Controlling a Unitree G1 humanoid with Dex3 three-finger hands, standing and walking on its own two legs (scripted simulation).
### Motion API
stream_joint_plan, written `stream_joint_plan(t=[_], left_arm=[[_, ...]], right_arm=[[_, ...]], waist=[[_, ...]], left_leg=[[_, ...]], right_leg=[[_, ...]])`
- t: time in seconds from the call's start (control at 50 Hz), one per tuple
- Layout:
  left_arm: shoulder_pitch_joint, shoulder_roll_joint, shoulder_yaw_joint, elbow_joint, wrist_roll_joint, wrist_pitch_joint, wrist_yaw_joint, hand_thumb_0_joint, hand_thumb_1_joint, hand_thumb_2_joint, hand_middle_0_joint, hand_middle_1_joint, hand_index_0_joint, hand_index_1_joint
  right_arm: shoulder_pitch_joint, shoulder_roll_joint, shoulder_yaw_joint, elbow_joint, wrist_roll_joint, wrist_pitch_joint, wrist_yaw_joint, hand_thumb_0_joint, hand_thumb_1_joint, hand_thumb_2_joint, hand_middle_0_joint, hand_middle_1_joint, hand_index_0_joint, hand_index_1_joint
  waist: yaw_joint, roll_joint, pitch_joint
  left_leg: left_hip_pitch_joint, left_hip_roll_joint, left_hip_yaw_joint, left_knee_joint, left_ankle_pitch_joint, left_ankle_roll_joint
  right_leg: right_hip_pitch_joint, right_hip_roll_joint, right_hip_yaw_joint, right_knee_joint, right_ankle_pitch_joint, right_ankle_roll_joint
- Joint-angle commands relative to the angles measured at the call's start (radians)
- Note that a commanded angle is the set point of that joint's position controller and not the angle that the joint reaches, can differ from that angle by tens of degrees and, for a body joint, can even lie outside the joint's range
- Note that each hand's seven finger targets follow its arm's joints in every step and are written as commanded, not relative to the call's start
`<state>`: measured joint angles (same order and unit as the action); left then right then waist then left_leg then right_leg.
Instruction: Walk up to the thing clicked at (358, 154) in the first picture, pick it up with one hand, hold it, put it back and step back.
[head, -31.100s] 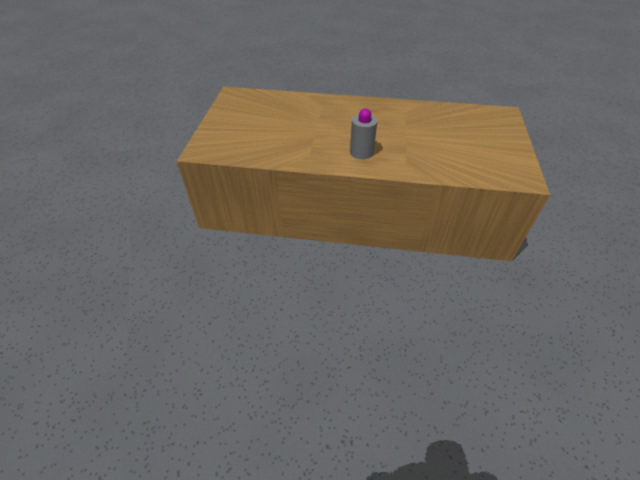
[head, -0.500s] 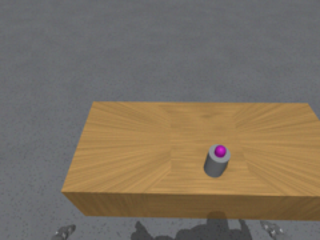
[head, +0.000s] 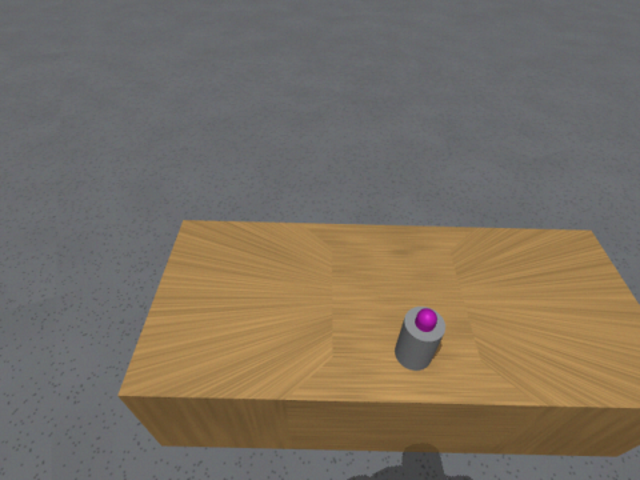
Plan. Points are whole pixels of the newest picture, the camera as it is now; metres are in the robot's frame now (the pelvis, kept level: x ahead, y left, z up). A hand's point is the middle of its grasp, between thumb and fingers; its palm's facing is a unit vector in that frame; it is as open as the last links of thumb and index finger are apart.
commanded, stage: stand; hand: right
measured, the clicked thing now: (420, 334) +0.51 -0.22 -0.32
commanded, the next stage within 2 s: step back in 1.70 s
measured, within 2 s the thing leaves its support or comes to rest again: neither
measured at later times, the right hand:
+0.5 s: hand out of the picture +0.07 -0.24 -0.15, palm faces -0.02 +0.94 -0.34, open 7.4 cm
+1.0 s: hand out of the picture +0.08 -0.25 -0.15, palm faces -0.01 +0.94 -0.35, open 7.4 cm
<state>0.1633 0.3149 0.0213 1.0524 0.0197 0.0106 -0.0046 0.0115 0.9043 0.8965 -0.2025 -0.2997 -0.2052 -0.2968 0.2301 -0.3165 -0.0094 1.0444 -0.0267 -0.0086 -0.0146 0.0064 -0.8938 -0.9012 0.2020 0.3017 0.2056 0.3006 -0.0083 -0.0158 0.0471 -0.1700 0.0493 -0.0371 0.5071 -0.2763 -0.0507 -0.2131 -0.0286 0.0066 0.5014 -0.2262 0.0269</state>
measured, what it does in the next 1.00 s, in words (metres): stands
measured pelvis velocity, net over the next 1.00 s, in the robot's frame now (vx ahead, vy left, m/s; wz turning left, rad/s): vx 0.02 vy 0.01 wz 0.00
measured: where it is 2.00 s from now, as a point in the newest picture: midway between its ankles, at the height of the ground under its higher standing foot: outside the picture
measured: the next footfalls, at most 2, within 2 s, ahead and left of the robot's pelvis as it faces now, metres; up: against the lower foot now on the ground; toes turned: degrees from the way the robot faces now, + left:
none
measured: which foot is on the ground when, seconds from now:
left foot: down 0.00-1.00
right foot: down 0.00-1.00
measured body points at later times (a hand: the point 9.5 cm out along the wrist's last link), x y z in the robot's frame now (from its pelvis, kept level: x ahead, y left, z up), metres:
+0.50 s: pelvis +0.01 +0.00 +0.01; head +0.01 +0.01 +0.46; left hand +0.07 +0.30 -0.13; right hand +0.07 -0.29 -0.13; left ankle +0.00 +0.15 -0.74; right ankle +0.03 -0.14 -0.74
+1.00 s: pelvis +0.02 +0.01 +0.01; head +0.02 +0.01 +0.46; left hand +0.09 +0.30 -0.13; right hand +0.08 -0.30 -0.12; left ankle +0.00 +0.15 -0.74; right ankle +0.03 -0.14 -0.74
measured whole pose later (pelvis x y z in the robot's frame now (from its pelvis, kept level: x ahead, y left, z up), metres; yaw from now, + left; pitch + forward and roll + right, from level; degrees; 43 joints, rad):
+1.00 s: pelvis +0.02 +0.01 +0.01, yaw +0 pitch -3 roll +0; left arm 0.10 0.34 0.00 1.15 0.01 0.00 0.00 0.01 0.91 0.90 -0.20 -0.30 -0.20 -0.30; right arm 0.12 -0.35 -0.01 1.14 -0.01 0.00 0.00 0.01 -0.90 -0.90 0.20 0.30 0.21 0.30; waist 0.00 0.00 0.06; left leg -0.09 0.04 -0.03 0.36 -0.22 -0.04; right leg -0.14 -0.04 0.01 0.36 -0.18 0.04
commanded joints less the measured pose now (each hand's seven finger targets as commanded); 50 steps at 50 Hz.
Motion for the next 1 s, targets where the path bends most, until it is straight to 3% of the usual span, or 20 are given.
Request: stream_joint_plan(t=[0.0,0.08,0.12,0.18,0.28,0.34,0.46,0.62,0.7,0.74,0.8,0.84,0.9,0.98], left_arm=[[-0.033,0.21,0.046,-0.029,0.003,-0.025,0.012,0.0,0.9,0.9,-0.2,-0.3,-0.2,-0.301],[-0.051,0.214,0.043,-0.01,0.002,-0.024,0.01,0.0,0.9,0.9,-0.2,-0.3,-0.2,-0.301],[-0.054,0.214,0.038,-0.002,0.004,-0.027,0.01,0.0,0.9,0.9,-0.2,-0.3,-0.2,-0.301],[-0.059,0.213,0.033,0.007,0.002,-0.034,0.012,0.0,0.9,0.9,-0.2,-0.3,-0.2,-0.301],[-0.072,0.221,0.029,0.024,-0.004,-0.037,0.017,0.0,0.9,0.9,-0.2,-0.3,-0.2,-0.301],[-0.069,0.216,0.025,0.033,-0.007,-0.035,0.018,0.0,0.9,0.9,-0.2,-0.3,-0.2,-0.301],[-0.077,0.226,0.023,0.043,-0.004,-0.029,0.016,0.0,0.9,0.9,-0.2,-0.3,-0.2,-0.301],[-0.078,0.233,0.023,0.05,-0.003,-0.031,0.014,0.0,0.9,0.9,-0.2,-0.3,-0.2,-0.301],[-0.081,0.23,0.022,0.045,-0.005,-0.038,0.015,0.0,0.9,0.9,-0.2,-0.3,-0.2,-0.301],[-0.086,0.228,0.023,0.045,-0.007,-0.04,0.017,0.0,0.9,0.9,-0.2,-0.3,-0.2,-0.301],[-0.089,0.23,0.023,0.044,-0.009,-0.039,0.018,0.0,0.9,0.9,-0.2,-0.3,-0.2,-0.301],[-0.089,0.227,0.022,0.046,-0.009,-0.037,0.018,0.0,0.9,0.9,-0.2,-0.3,-0.2,-0.301],[-0.087,0.224,0.021,0.047,-0.008,-0.035,0.018,0.0,0.9,0.9,-0.2,-0.3,-0.2,-0.301],[-0.093,0.237,0.024,0.046,-0.009,-0.034,0.018,0.0,0.9,0.9,-0.2,-0.3,-0.2,-0.301]], right_arm=[[-0.059,-0.215,-0.044,-0.04,0.001,-0.026,-0.014,0.0,-0.9,-0.9,0.2,0.3,0.2,0.3],[-0.057,-0.21,-0.043,-0.015,0.0,-0.023,-0.012,0.0,-0.9,-0.9,0.2,0.3,0.2,0.3],[-0.059,-0.212,-0.044,-0.007,0.004,-0.022,-0.009,0.0,-0.9,-0.9,0.2,0.3,0.2,0.3],[-0.058,-0.205,-0.04,0.004,0.005,-0.027,-0.008,0.0,-0.9,-0.9,0.2,0.3,0.2,0.3],[-0.069,-0.212,-0.036,0.02,0.007,-0.022,-0.009,0.0,-0.9,-0.9,0.2,0.3,0.2,0.3],[-0.08,-0.221,-0.035,0.027,0.008,-0.021,-0.008,0.0,-0.9,-0.9,0.2,0.3,0.2,0.3],[-0.1,-0.226,-0.034,0.038,0.009,-0.017,-0.006,0.0,-0.9,-0.9,0.2,0.3,0.2,0.3],[-0.123,-0.23,-0.038,0.04,0.01,-0.014,-0.002,0.0,-0.9,-0.9,0.2,0.3,0.2,0.3],[-0.12,-0.233,-0.037,0.04,0.01,-0.018,-0.001,0.0,-0.9,-0.9,0.2,0.3,0.2,0.3],[-0.125,-0.235,-0.037,0.037,0.01,-0.019,-0.003,0.0,-0.9,-0.9,0.2,0.3,0.2,0.3],[-0.116,-0.24,-0.035,0.042,0.014,-0.021,-0.005,0.0,-0.9,-0.9,0.2,0.3,0.2,0.3],[-0.125,-0.241,-0.034,0.044,0.013,-0.017,-0.006,0.0,-0.9,-0.9,0.2,0.3,0.2,0.3],[-0.13,-0.244,-0.034,0.044,0.013,-0.018,-0.007,0.0,-0.9,-0.9,0.2,0.3,0.2,0.3],[-0.125,-0.23,-0.03,0.047,0.012,-0.014,-0.005,0.0,-0.9,-0.9,0.2,0.3,0.2,0.3]], waist=[[0.02,0.054,0.025],[0.016,0.048,0.025],[0.012,0.017,0.016],[0.008,0.01,-0.029],[0.002,-0.001,-0.047],[0.007,0.018,-0.045],[0.011,0.023,-0.006],[0.014,0.017,-0.007],[0.011,0.02,-0.056],[0.008,0.02,-0.084],[0.005,0.019,-0.1],[0.01,0.02,-0.081],[0.009,0.022,-0.087],[0.009,0.004,-0.06]], left_leg=[[-0.095,0.058,-0.066,-0.182,-0.054,0.065],[-0.088,0.056,-0.064,-0.197,-0.083,0.064],[-0.064,0.052,-0.055,-0.183,-0.033,0.063],[0.0,0.062,-0.048,-0.162,0.105,0.061],[0.031,0.065,-0.037,-0.164,0.171,0.064],[0.027,0.069,-0.037,-0.175,0.184,0.063],[0.003,0.065,-0.039,-0.207,0.104,0.059],[-0.009,0.06,-0.038,-0.222,0.059,0.06],[0.031,0.069,-0.034,-0.202,0.167,0.062],[0.058,0.075,-0.031,-0.187,0.254,0.062],[0.071,0.078,-0.027,-0.185,0.31,0.058],[0.055,0.076,-0.028,-0.196,0.267,0.058],[0.072,0.081,-0.027,-0.186,0.311,0.058],[0.049,0.075,-0.027,-0.208,0.257,0.053]], right_leg=[[0.049,-0.056,0.074,-0.139,-0.048,-0.051],[0.042,-0.058,0.077,-0.158,-0.072,-0.049],[0.038,-0.066,0.083,-0.175,-0.08,-0.048],[0.057,-0.076,0.078,-0.172,0.035,-0.048],[0.078,-0.081,0.069,-0.168,0.145,-0.045],[0.095,-0.081,0.064,-0.167,0.153,-0.04],[0.073,-0.074,0.06,-0.191,0.047,-0.036],[0.076,-0.077,0.063,-0.198,0.015,-0.038],[0.109,-0.088,0.065,-0.19,0.126,-0.036],[0.126,-0.096,0.061,-0.17,0.234,-0.038],[0.148,-0.099,0.055,-0.163,0.296,-0.035],[0.136,-0.094,0.049,-0.174,0.244,-0.03],[0.141,-0.096,0.045,-0.168,0.285,-0.032],[0.131,-0.092,0.042,-0.179,0.219,-0.03]])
